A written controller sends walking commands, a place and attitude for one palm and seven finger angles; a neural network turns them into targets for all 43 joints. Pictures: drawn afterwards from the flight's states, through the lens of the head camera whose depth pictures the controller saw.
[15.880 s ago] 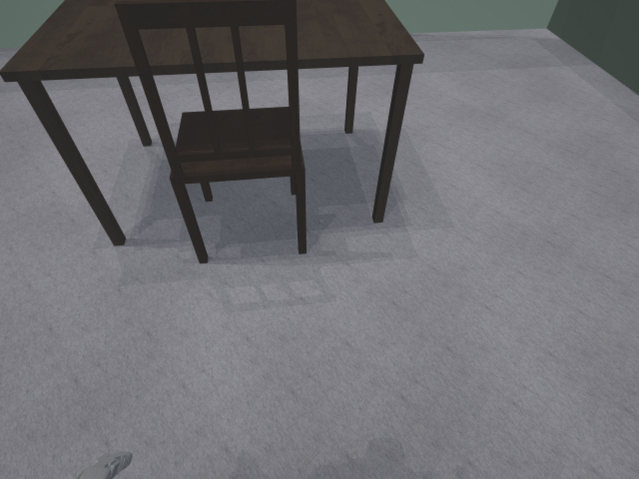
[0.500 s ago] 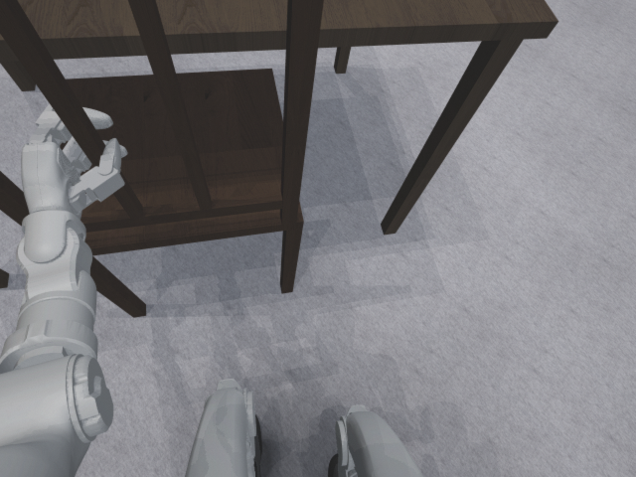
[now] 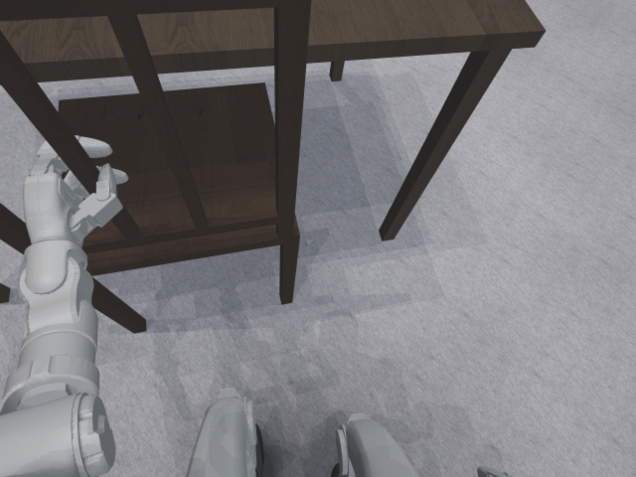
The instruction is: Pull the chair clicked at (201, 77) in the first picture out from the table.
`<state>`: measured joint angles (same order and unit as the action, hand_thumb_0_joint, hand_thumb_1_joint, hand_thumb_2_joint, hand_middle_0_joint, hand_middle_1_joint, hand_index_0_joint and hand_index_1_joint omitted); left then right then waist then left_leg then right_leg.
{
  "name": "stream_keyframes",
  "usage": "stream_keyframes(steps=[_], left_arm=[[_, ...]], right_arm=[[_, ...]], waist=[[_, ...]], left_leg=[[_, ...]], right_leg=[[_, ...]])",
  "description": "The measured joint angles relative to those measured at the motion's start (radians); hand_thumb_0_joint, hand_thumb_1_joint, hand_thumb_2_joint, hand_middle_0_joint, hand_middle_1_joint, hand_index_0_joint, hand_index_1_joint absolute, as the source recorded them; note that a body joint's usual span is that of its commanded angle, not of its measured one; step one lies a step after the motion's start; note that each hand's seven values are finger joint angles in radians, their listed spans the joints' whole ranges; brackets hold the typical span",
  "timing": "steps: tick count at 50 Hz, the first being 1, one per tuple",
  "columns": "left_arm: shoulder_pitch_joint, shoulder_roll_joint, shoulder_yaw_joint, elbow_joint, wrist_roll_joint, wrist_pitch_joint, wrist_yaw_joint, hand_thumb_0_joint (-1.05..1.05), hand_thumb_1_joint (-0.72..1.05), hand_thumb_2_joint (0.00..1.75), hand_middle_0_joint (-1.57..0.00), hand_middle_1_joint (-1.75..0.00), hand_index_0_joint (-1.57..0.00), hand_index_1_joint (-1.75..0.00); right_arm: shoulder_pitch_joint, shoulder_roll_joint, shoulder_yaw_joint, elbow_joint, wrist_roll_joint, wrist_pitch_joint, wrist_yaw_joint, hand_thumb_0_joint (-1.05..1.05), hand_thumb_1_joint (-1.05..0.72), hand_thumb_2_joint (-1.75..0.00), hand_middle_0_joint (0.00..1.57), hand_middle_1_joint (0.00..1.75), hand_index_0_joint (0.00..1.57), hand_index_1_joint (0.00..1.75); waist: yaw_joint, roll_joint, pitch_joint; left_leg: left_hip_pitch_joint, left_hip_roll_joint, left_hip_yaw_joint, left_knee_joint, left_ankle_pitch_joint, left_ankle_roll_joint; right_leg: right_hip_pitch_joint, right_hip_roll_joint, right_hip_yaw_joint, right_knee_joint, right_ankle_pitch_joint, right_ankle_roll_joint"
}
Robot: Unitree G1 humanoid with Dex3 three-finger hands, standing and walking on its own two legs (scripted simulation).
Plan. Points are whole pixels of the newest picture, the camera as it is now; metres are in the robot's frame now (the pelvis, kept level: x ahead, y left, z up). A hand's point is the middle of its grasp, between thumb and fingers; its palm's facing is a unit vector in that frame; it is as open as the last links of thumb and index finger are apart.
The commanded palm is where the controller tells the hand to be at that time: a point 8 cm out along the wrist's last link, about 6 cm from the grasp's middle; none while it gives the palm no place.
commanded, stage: hook a spindle and tug to test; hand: left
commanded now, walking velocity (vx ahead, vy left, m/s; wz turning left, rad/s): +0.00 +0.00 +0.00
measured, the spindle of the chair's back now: (80, 163) +0.47 +0.27 +0.05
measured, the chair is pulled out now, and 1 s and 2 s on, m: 0.01 0.15 0.20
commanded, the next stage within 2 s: step backward, pulling the chair out in 0.10 s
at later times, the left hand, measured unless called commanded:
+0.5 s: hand (121, 203) +0.43 +0.22 +0.04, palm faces +0.26 -0.96 -0.14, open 5.1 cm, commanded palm +0.40 +0.26 +0.04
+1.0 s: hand (166, 291) +0.32 +0.15 +0.05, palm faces +0.19 -0.97 -0.18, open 5.0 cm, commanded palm +0.32 +0.21 +0.05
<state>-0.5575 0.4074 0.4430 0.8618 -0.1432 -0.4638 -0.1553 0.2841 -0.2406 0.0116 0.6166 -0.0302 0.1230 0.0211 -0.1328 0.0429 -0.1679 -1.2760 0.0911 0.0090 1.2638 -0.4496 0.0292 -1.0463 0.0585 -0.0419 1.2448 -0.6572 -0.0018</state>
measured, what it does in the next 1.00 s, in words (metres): rises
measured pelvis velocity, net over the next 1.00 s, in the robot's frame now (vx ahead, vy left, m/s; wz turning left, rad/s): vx -0.06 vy -0.03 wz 0.07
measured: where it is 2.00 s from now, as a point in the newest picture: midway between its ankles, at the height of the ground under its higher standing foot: outside the picture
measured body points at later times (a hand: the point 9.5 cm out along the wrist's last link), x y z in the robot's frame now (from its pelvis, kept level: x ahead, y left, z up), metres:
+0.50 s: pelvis +0.02 +0.01 +0.08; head +0.11 +0.03 +0.52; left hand +0.41 +0.27 +0.06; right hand +0.08 -0.25 -0.04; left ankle +0.06 +0.11 -0.62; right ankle -0.04 -0.13 -0.61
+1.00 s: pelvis -0.06 -0.03 +0.10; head +0.03 -0.03 +0.54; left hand +0.31 +0.20 +0.06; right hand +0.02 -0.29 -0.04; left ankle +0.06 +0.10 -0.62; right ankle -0.04 -0.13 -0.62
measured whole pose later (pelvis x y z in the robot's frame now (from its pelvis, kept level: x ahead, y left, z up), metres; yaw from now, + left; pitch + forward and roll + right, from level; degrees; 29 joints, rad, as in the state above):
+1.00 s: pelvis -0.06 -0.03 +0.10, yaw +4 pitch +4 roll -3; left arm -0.60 0.23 0.17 1.16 -0.07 -0.22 0.11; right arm 0.23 -0.26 0.00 0.75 0.05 -0.01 -0.09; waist -0.10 0.09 0.14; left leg -0.60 0.07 -0.02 0.63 -0.11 0.00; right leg -0.40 0.07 -0.07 0.65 -0.32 -0.03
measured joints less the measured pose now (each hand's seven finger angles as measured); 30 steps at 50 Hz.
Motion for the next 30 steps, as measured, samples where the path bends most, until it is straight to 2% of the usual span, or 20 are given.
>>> stream_keyframes(steps=[6,11,12,13,15,16,18,21,27,30], left_arm=[[0.057,-0.027,-0.019,-0.057,-0.015,0.001,0.010,0.00,0.77,0.80,-0.42,-1.40,-0.41,-1.45],[0.053,-0.035,-0.027,-0.045,-0.007,-0.018,0.006,0.00,0.76,0.81,-0.43,-1.41,-0.41,-1.44],[0.041,-0.035,-0.036,-0.047,0.019,0.001,0.031,0.00,0.75,0.81,-0.43,-1.40,-0.41,-1.44],[0.028,-0.032,-0.056,-0.056,0.055,0.048,0.070,0.00,0.75,0.82,-0.44,-1.39,-0.41,-1.44],[0.014,-0.036,-0.099,-0.051,0.092,0.154,0.139,0.01,0.75,0.82,-0.43,-1.35,-0.42,-1.45],[0.010,-0.040,-0.115,-0.030,0.097,0.198,0.168,0.01,0.75,0.82,-0.42,-1.31,-0.41,-1.45],[0.009,-0.056,-0.134,0.041,0.083,0.245,0.208,0.02,0.75,0.82,-0.37,-1.24,-0.42,-1.45],[-0.003,-0.090,-0.141,0.145,0.065,0.251,0.237,0.03,0.76,0.81,-0.32,-1.12,-0.44,-1.45],[-0.089,-0.095,-0.193,0.308,0.114,0.254,0.250,0.04,0.75,0.80,-0.32,-1.09,-0.48,-1.45],[-0.103,-0.091,-0.219,0.323,0.115,0.254,0.244,0.03,0.75,0.79,-0.32,-1.11,-0.49,-1.45]], right_arm=[[-0.005,0.000,-0.008,-0.002,0.002,-0.006,0.003,0.01,-0.91,-0.90,0.20,0.30,0.20,0.30],[-0.015,-0.001,-0.005,0.004,0.001,-0.015,-0.002,0.01,-0.91,-0.90,0.20,0.30,0.20,0.30],[-0.021,0.002,-0.006,0.001,0.011,-0.005,-0.009,0.01,-0.91,-0.90,0.20,0.30,0.20,0.30],[-0.026,0.005,-0.008,-0.003,0.024,0.004,-0.021,0.01,-0.91,-0.90,0.20,0.30,0.20,0.30],[-0.028,0.012,-0.008,-0.009,0.043,0.009,-0.042,0.01,-0.91,-0.90,0.20,0.30,0.20,0.30],[-0.023,0.015,-0.005,-0.013,0.050,0.011,-0.050,0.01,-0.91,-0.90,0.20,0.30,0.20,0.30],[-0.008,0.017,0.006,-0.020,0.061,0.013,-0.061,0.01,-0.91,-0.90,0.20,0.30,0.20,0.30],[0.014,0.014,0.019,-0.018,0.067,0.012,-0.072,0.01,-0.91,-0.90,0.20,0.30,0.20,0.30],[0.012,-0.002,0.007,0.031,0.057,-0.009,-0.084,0.01,-0.91,-0.90,0.20,0.30,0.20,0.30],[0.006,-0.015,-0.010,0.048,0.054,-0.028,-0.088,0.00,-0.91,-0.90,0.20,0.30,0.20,0.30]], waist=[[0.009,0.000,-0.003],[0.017,-0.006,-0.006],[0.018,-0.010,0.017],[0.022,-0.010,0.052],[0.026,-0.002,0.099],[0.026,-0.002,0.107],[0.026,0.003,0.102],[0.029,0.005,0.089],[0.023,-0.012,0.128],[0.019,-0.016,0.159]], left_leg=[[0.019,-0.003,0.004,-0.012,-0.004,0.000],[0.022,-0.008,0.000,-0.010,-0.005,-0.001],[0.044,-0.011,0.000,-0.015,-0.004,-0.001],[0.089,-0.015,-0.003,-0.042,0.030,-0.001],[0.183,-0.021,-0.002,-0.103,0.049,0.000],[0.231,-0.026,0.006,-0.143,0.046,0.001],[0.314,-0.030,0.020,-0.230,0.059,0.004],[0.406,-0.030,0.027,-0.340,0.100,0.006],[0.516,-0.036,0.016,-0.463,0.165,0.007],[0.544,-0.044,0.022,-0.495,0.190,0.010]], right_leg=[[0.019,-0.003,0.003,-0.013,-0.002,0.001],[0.024,-0.006,-0.001,-0.011,-0.006,0.000],[0.047,-0.010,-0.002,-0.015,-0.007,0.000],[0.090,-0.013,-0.004,-0.035,-0.001,0.009],[0.186,-0.015,-0.004,-0.110,0.026,0.005],[0.232,-0.020,0.002,-0.161,0.094,0.002],[0.309,-0.024,0.015,-0.249,0.111,0.007],[0.399,-0.024,0.020,-0.368,0.143,0.016],[0.497,-0.024,0.006,-0.470,0.239,0.027],[0.523,-0.031,0.012,-0.497,0.246,0.022]])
